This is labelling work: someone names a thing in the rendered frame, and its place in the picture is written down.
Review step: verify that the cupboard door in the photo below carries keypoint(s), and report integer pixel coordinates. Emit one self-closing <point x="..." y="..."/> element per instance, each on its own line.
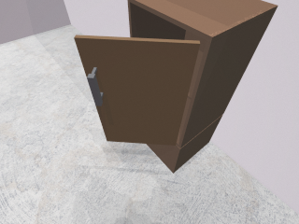
<point x="145" y="82"/>

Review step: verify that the handle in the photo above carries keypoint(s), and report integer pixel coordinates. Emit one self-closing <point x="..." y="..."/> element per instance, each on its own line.
<point x="97" y="95"/>

